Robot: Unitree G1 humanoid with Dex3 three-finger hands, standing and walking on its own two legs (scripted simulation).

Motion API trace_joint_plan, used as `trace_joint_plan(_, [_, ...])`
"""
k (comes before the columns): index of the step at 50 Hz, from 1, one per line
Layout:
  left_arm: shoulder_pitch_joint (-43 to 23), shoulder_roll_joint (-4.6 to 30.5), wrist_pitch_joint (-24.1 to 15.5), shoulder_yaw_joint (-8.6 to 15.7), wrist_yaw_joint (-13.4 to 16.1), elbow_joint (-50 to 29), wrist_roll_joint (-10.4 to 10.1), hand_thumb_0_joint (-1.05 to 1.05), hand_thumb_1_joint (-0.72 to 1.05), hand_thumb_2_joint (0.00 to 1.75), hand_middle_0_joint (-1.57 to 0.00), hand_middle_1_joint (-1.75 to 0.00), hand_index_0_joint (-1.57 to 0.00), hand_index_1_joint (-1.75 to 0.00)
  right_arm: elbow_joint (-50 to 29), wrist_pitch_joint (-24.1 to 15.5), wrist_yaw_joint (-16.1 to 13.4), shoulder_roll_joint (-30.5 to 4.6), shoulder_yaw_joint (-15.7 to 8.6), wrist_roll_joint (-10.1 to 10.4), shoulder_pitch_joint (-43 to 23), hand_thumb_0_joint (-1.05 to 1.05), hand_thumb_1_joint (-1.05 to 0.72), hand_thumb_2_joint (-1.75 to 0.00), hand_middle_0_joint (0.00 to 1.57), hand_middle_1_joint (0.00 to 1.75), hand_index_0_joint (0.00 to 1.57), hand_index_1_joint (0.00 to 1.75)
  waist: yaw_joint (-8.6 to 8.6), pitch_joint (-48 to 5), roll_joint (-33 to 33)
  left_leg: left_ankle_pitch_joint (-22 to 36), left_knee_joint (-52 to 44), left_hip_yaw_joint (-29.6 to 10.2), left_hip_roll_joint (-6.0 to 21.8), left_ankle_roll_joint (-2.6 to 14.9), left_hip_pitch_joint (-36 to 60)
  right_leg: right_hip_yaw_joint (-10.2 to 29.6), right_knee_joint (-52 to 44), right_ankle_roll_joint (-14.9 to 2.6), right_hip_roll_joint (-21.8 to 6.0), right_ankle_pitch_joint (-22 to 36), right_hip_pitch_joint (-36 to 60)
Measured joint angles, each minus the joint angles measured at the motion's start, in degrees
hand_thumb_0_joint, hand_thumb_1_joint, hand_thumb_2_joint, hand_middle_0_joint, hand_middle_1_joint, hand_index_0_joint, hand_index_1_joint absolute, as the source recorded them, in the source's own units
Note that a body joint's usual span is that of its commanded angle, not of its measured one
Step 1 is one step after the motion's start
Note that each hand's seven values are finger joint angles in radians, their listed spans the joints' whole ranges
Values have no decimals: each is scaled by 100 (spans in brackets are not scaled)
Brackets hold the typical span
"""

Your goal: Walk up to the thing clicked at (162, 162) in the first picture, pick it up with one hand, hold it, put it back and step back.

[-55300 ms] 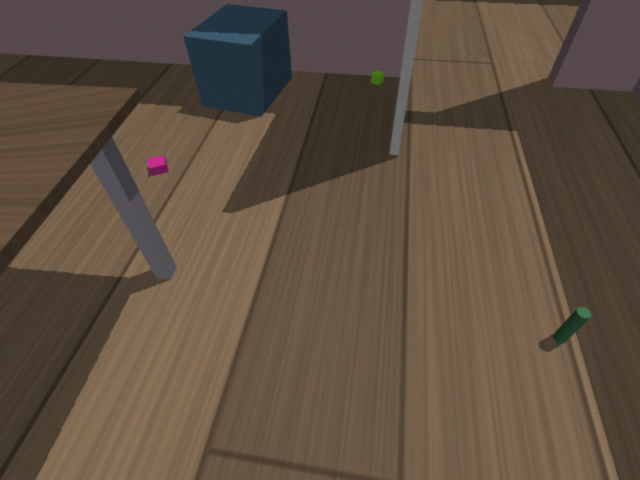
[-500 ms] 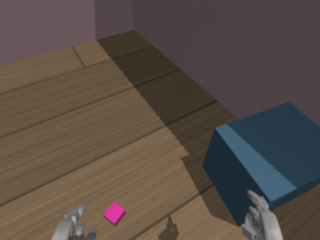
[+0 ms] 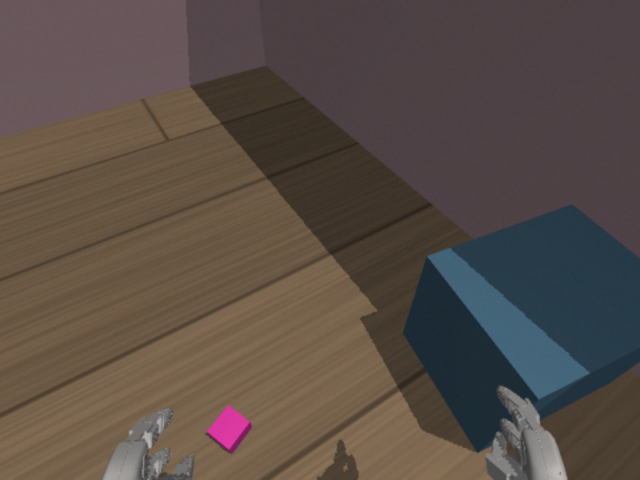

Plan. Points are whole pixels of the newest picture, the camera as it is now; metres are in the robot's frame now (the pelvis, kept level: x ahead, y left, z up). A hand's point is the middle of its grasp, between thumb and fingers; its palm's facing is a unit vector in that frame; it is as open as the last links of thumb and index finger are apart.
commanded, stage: home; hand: left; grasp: from above
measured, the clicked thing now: (230, 429) +0.41 +0.26 -0.69
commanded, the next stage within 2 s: stand in 1.04 s
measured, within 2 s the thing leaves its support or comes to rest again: neither
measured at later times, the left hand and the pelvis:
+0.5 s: hand (183, 478) +0.17 +0.18 -0.04, palm faces +0.05 -0.98 -0.21, open 7.5 cm; pelvis +0.00 +0.00 +0.00, yaw +0 degrees
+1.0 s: hand (183, 474) +0.17 +0.18 -0.04, palm faces +0.05 -0.98 -0.21, open 7.4 cm; pelvis +0.01 +0.00 +0.00, yaw +0 degrees
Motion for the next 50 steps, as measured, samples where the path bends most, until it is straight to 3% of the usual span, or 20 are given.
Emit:
trace_joint_plan(22, [27,0,-9,-6,-1,-56,-9,1,87,88,-20,-29,-20,-29,18,-31,-30,24,14,7,-3,1,-90,-90,21,30,20,30,17,-6,9,-29,43,-19,1,-16,-61,-12,60,-13,3,-43,-63])
trace_joint_plan(50, [44,35,-7,-15,2,-97,-16,1,90,90,-21,-30,-20,-30,-22,56,20,18,-15,5,-24,1,-90,-90,21,30,20,30,7,-16,11,-82,43,-29,2,-18,-19,-18,46,-10,7,-91,-13])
